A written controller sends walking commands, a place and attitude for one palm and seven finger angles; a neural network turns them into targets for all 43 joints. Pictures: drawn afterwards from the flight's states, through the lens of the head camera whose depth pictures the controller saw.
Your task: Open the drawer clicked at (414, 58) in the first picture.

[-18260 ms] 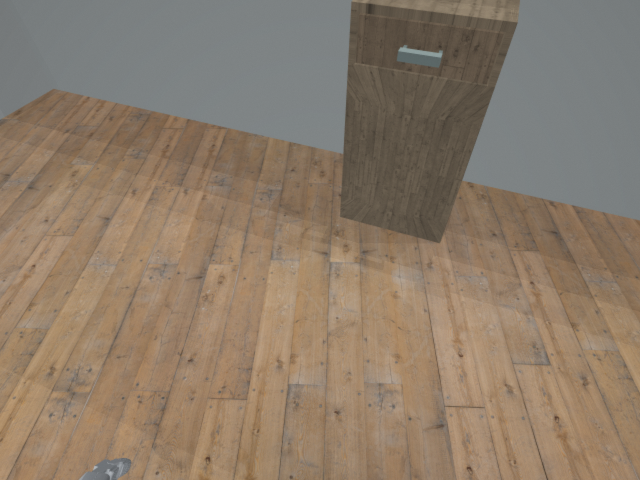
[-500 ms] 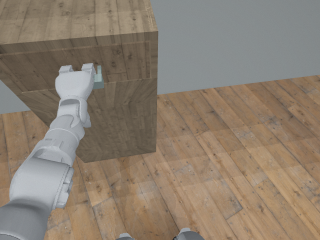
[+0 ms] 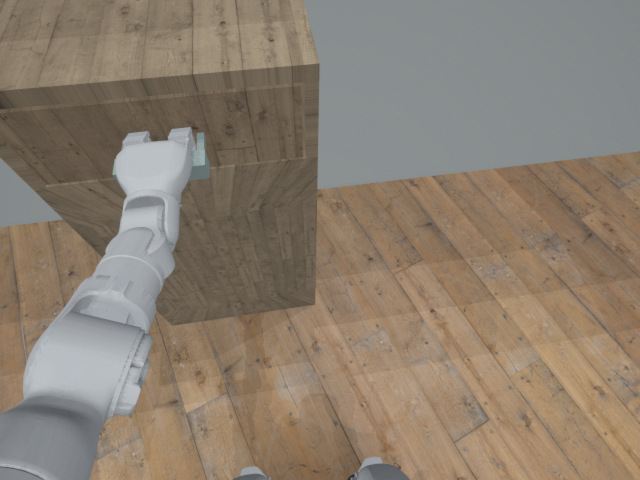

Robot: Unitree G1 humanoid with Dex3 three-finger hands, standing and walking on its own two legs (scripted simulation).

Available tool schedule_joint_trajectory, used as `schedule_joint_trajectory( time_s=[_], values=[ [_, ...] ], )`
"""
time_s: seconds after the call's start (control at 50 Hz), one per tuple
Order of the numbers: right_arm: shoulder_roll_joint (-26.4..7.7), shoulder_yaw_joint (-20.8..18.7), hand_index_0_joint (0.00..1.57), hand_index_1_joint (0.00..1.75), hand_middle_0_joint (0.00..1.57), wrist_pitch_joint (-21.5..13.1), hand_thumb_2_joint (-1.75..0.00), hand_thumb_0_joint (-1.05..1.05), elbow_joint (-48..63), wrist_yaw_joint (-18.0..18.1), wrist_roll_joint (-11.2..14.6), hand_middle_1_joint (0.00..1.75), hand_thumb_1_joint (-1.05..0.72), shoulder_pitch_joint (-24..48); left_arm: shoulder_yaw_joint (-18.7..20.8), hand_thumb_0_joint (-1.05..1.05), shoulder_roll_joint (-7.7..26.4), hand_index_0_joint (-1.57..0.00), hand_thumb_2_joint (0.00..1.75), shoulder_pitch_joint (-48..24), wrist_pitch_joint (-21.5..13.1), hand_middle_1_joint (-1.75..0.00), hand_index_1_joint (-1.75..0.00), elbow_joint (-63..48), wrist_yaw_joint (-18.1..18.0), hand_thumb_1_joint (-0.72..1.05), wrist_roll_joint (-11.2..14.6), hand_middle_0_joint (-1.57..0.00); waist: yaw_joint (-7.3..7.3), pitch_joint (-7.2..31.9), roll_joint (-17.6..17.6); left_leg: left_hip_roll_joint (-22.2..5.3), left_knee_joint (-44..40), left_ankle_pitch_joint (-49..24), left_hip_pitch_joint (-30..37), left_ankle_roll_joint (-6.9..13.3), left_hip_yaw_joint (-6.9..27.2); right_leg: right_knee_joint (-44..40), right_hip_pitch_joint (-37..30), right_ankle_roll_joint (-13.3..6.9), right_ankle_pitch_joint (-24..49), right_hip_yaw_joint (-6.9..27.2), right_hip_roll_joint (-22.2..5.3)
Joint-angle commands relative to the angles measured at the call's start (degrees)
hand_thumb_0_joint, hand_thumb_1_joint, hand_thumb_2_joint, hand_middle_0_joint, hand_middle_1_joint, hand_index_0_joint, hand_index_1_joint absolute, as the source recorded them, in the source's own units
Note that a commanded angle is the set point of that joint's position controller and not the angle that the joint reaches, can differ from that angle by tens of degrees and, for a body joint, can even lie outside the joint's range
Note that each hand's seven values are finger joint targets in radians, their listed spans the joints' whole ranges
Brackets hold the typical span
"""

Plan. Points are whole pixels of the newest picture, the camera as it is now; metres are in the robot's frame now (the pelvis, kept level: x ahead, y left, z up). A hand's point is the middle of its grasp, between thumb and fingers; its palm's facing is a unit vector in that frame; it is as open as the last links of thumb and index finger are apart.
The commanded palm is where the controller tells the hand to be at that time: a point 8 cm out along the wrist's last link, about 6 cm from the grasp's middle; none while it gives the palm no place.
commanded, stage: close the thumb around the handle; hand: left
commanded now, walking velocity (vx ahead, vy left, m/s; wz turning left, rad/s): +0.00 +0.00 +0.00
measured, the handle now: (163, 156) +0.55 +0.18 +0.04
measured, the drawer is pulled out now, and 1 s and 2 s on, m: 0.00 0.03 0.22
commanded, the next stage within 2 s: pull the drawer open in 0.08 s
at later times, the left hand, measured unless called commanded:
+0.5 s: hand (170, 205) +0.48 +0.17 +0.02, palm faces -0.03 -0.04 -1.00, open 6.2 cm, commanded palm +0.44 +0.17 +0.07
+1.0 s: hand (169, 215) +0.46 +0.17 +0.02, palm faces -0.03 -0.01 -1.00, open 6.3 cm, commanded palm +0.44 +0.17 +0.07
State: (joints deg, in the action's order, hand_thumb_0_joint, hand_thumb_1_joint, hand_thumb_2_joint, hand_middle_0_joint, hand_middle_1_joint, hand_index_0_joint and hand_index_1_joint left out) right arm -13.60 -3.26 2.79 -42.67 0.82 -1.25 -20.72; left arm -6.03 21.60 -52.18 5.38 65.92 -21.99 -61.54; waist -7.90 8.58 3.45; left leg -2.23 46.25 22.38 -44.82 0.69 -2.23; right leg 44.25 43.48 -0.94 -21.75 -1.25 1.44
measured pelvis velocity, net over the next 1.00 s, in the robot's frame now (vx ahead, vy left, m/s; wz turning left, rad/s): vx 0.00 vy -0.01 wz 0.01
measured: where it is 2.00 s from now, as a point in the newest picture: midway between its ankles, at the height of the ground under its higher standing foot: outside the picture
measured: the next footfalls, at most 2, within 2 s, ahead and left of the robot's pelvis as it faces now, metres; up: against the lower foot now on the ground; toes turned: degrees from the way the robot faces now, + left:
none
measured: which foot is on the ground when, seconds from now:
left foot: down 0.00-1.00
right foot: down 0.00-1.00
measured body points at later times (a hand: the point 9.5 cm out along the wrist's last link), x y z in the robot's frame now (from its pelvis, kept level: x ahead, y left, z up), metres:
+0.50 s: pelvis +0.01 +0.00 +0.01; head +0.10 -0.01 +0.45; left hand +0.47 +0.17 +0.07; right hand +0.02 -0.27 -0.13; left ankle -0.02 +0.11 -0.70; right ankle -0.02 -0.11 -0.70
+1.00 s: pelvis +0.00 -0.01 +0.01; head +0.08 -0.02 +0.45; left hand +0.46 +0.17 +0.07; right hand +0.05 -0.27 -0.13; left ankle -0.02 +0.11 -0.70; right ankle -0.02 -0.11 -0.70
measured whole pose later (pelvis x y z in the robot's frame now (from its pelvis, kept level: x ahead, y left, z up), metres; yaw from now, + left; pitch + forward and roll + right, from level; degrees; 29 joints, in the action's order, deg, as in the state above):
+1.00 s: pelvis +0.00 -0.01 +0.01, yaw +1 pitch +18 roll -1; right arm -13.3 -3.5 4.2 -41.8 1.2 -1.0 -16.7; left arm -7.5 18.2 -45.1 5.2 61.0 -23.8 -61.8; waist -5.4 8.2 2.9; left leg -1.8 44.0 21.6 -40.1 0.3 -1.9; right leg 43.0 39.0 -1.3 -21.7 -1.5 1.1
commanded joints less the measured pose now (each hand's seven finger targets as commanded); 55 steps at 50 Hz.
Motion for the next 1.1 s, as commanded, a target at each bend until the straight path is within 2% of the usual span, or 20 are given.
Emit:
schedule_joint_trajectory(
  time_s=[0.0, 0.04, 0.06, 0.08, 0.16, 0.32, 0.34, 0.4, 0.5, 0.56, 0.58, 0.6, 0.64, 0.68, 0.72, 0.8, 0.88, 0.96, 1.04, 1.08],
  values=[
    [-9.1, -3.1, 0.2, 0.3, 0.2, -0.5, -0.9, 0.0, 2.9, 0.6, 0.3, 0.3, -0.9, -8.4, 2.1, 0.0, 10.0, -0.4, 0.9, -23.7, -0.3, -1.35, -1.35, -9.3, -1.7, 0.9, -0.4, -0.4, -1.72, 23.5, -1.4, 2.9, -2.1, -24.0, 16.0, 1.9, 0.4, -4.5, -12.2, -0.2, 25.0, 0.4, 2.1],
    [-9.2, -3.0, 0.2, 0.3, 0.2, -0.6, -0.9, 0.0, 2.5, 0.7, 0.4, 0.3, -0.9, -8.7, 2.2, 0.0, 10.5, -0.4, 0.9, -24.8, -0.1, -1.35, -1.35, -9.0, -1.8, 0.9, -0.4, -0.4, -2.2, 22.8, -2.0, 2.9, -2.4, -23.6, 15.7, 2.0, 0.5, -4.7, -12.3, -0.1, 25.1, 0.4, 2.1],
    [-9.3, -2.9, 0.2, 0.3, 0.2, -0.4, -0.9, 0.0, 2.6, 0.8, 0.5, 0.3, -0.9, -8.5, 4.0, 0.0, 12.4, -0.4, 0.9, -22.9, 0.2, -1.35, -1.35, -8.1, -1.8, 0.9, -0.5, -0.4, -1.18, 23.7, -1.9, 3.0, -2.4, -23.8, 15.2, 1.9, 0.4, -4.5, -13.1, -0.2, 25.2, 0.6, 2.0],
    [-9.2, -2.8, 0.2, 0.3, 0.2, -0.4, -0.9, 0.0, 2.8, 0.8, 0.4, 0.3, -0.9, -8.4, 1.8, 0.0, 10.5, -0.4, 0.9, -24.8, 0.2, -1.35, -1.35, -9.3, -1.8, 0.9, -0.6, -0.4, -1.97, 23.7, -1.8, 3.0, -2.5, -24.1, 15.8, 1.9, 0.4, -4.6, -12.7, -0.1, 25.5, 0.4, 2.0],
    [-9.0, -3.2, 0.2, 0.3, 0.2, -0.3, -0.9, 0.0, 2.7, 0.7, 0.3, 0.3, -0.9, -8.5, 1.4, 0.0, 9.0, -0.4, 0.9, -24.4, 0.1, -1.35, -1.35, -9.8, -1.7, 0.9, -0.6, -0.4, -1.96, 24.1, -0.4, 2.7, -2.3, -25.9, 18.1, 1.8, 0.5, -4.7, -11.4, -0.3, 25.2, 0.2, 2.2],
    [-8.7, -3.6, 0.2, 0.3, 0.2, 0.2, -0.9, 0.0, 4.5, 0.0, 0.4, 0.3, -0.9, -6.8, 3.0, 0.0, 7.8, -0.4, 0.9, -12.7, -1.3, -1.35, -1.35, -15.0, -0.7, 0.9, 0.7, -0.4, 1.99, 26.9, -0.5, 2.4, -3.0, -32.4, 20.6, 1.6, 0.4, -4.3, -16.7, -0.6, 30.4, 0.0, 2.1],
    [-8.5, -3.6, 0.2, 0.3, 0.2, 0.3, -0.9, 0.0, 4.8, -0.1, 0.5, 0.3, -0.9, -6.4, 1.2, 0.0, 5.5, -0.4, 0.9, -10.5, -1.2, -1.35, -1.35, -15.2, -0.6, 0.9, 0.7, -0.4, 2.08, 25.5, -0.6, 2.5, -3.2, -32.4, 20.6, 1.6, 0.1, -4.6, -16.2, -0.5, 30.4, -0.1, 2.2],
    [-8.7, -3.8, 0.2, 0.3, 0.2, 0.5, -0.9, 0.0, 4.9, -0.2, 0.6, 0.3, -0.9, -5.5, 2.3, 0.0, 6.3, -0.4, 0.9, -7.6, -1.0, -1.35, -1.35, -17.3, -1.1, 0.9, 0.5, -0.4, 2.59, 23.8, -2.8, 2.5, -4.0, -31.5, 20.2, 1.7, -0.3, -5.3, -17.5, -0.4, 31.0, -0.1, 2.2],
    [-8.3, -4.0, 0.2, 0.3, 0.2, 0.9, -0.9, 0.0, 5.5, -0.6, 0.8, 0.3, -0.9, -3.4, 0.7, 0.0, 3.4, -0.4, 0.9, -3.4, 0.2, -1.35, -1.35, -21.4, -1.9, 0.9, 0.3, -0.4, 3.34, 22.9, -2.2, 2.4, -4.7, -33.7, 22.5, 1.6, -0.3, -5.8, -18.0, -0.6, 31.7, -0.3, 2.1],
    [-8.1, -3.9, 0.2, 0.3, 0.2, 1.3, -0.9, 0.0, 6.2, -0.5, 1.0, 0.3, -0.9, -2.0, 1.4, 0.0, 4.0, -0.4, 0.9, -0.4, 0.9, -1.35, -1.35, -24.2, -2.2, 0.9, 0.3, -0.4, 4.34, 23.4, -2.6, 2.7, -5.1, -35.2, 22.9, 1.6, -0.5, -5.9, -20.4, -0.6, 34.3, -0.2, 1.9],
    [-8.4, -3.7, 0.2, 0.3, 0.2, 1.4, -0.9, 0.0, 4.7, -0.2, 0.9, 0.3, -0.9, -2.0, 0.2, 0.0, 4.6, -0.4, 0.9, -9.6, 0.9, -1.35, -1.35, -23.8, -2.6, 0.9, -0.1, -0.4, 1.56, 20.4, -3.0, 2.5, -5.0, -32.8, 22.7, 1.5, -0.3, -6.2, -17.7, -0.4, 32.9, -0.3, 1.8],
    [-8.5, -3.7, 0.2, 0.3, 0.2, 1.3, -0.9, 0.0, 3.6, 0.2, 0.8, 0.3, -0.9, -2.7, 0.7, 0.0, 6.3, -0.4, 0.9, -15.6, 1.1, -1.35, -1.35, -21.8, -3.1, 0.9, -0.9, -0.4, 0.1, 18.8, -3.8, 2.7, -4.9, -29.8, 21.4, 1.6, -0.3, -6.4, -16.1, -0.2, 30.7, -0.2, 1.8],
    [-8.1, -3.7, 0.2, 0.3, 0.2, 1.2, -0.9, 0.0, 3.6, 0.6, 0.6, 0.3, -0.9, -2.6, 2.6, 0.0, 8.4, -0.4, 0.9, -14.8, 1.3, -1.35, -1.35, -19.9, -3.8, 0.9, -1.8, -0.4, 1.53, 20.7, -1.6, 3.0, -5.0, -29.8, 21.7, 1.5, -0.2, -6.0, -16.7, -0.7, 29.6, 0.1, 1.6],
    [-7.7, -3.6, 0.2, 0.3, 0.2, 1.1, -0.9, 0.0, 3.8, 0.6, 0.5, 0.3, -0.9, -2.4, 0.7, 0.0, 5.6, -0.4, 0.9, -15.3, 1.4, -1.35, -1.35, -19.1, -3.9, 0.9, -1.6, -0.4, 1.11, 21.9, -0.8, 3.1, -4.4, -30.5, 22.8, 1.3, -0.2, -5.7, -15.6, -0.7, 29.5, 0.0, 1.7],
    [-7.8, -3.5, 0.2, 0.3, 0.2, 1.1, -0.9, 0.0, 3.7, 0.7, 0.3, 0.3, -0.9, -2.4, 1.6, 0.0, 6.3, -0.4, 0.9, -16.0, 1.2, -1.35, -1.35, -17.6, -3.9, 0.9, -1.3, -0.4, 0.88, 21.9, -2.5, 3.1, -4.1, -30.2, 22.1, 1.4, 0.0, -5.6, -15.9, -0.7, 29.6, 0.0, 1.7],
    [-7.6, -3.4, 0.2, 0.3, 0.2, 1.0, -0.9, 0.0, 4.4, 0.7, 0.4, 0.3, -0.9, -2.1, 0.1, 0.0, 4.7, -0.4, 0.9, -17.4, 0.7, -1.35, -1.35, -17.4, -3.8, 0.9, -1.2, -0.4, 0.8, 23.0, -0.7, 3.2, -3.8, -28.9, 22.1, 1.3, 0.0, -5.2, -15.0, -0.7, 28.2, 0.1, 1.6],
    [-7.7, -3.2, 0.2, 0.3, 0.2, 0.7, -0.9, 0.0, 4.4, 0.8, 0.5, 0.3, -0.9, -2.4, -0.2, 0.0, 4.3, -0.4, 0.9, -17.3, 0.5, -1.35, -1.35, -15.5, -3.7, 0.9, -0.8, -0.4, 0.52, 22.4, -2.5, 3.3, -3.9, -25.9, 20.4, 1.5, 0.0, -5.4, -14.9, -0.5, 26.6, 0.2, 1.7],
    [-7.9, -3.3, 0.2, 0.3, 0.2, 0.4, -0.9, 0.0, 4.2, 1.0, 0.5, 0.3, -0.9, -2.9, 1.3, 0.0, 6.7, -0.4, 0.9, -18.5, -0.2, -1.35, -1.35, -15.6, -3.7, 0.9, -0.8, -0.4, 0.47, 23.1, -2.9, 3.4, -3.9, -24.0, 18.9, 1.6, -0.1, -5.5, -15.8, -0.4, 26.2, 0.7, 1.5],
    [-7.5, -3.3, 0.2, 0.3, 0.2, 0.5, -0.9, 0.0, 5.4, 0.5, 0.7, 0.3, -0.9, -2.4, 0.9, 0.0, 4.1, -0.4, 0.9, -8.0, -0.5, -1.35, -1.35, -15.8, -2.8, 0.9, 0.1, -0.4, 3.36, 23.9, -1.9, 3.5, -5.0, -25.4, 19.5, 1.4, -0.5, -5.7, -18.5, -0.8, 27.3, 0.4, 1.7],
    [-7.7, -3.4, 0.2, 0.3, 0.2, 0.5, -0.9, 0.0, 5.7, 0.4, 0.9, 0.3, -0.9, -1.9, 1.4, 0.0, 4.4, -0.4, 0.9, -5.9, -0.9, -1.35, -1.35, -17.9, -2.6, 0.9, 0.8, -0.4, 3.8, 22.8, -4.0, 3.2, -5.7, -24.5, 19.3, 1.6, -0.7, -6.4, -19.4, -0.7, 27.1, 0.4, 1.7]
  ],
)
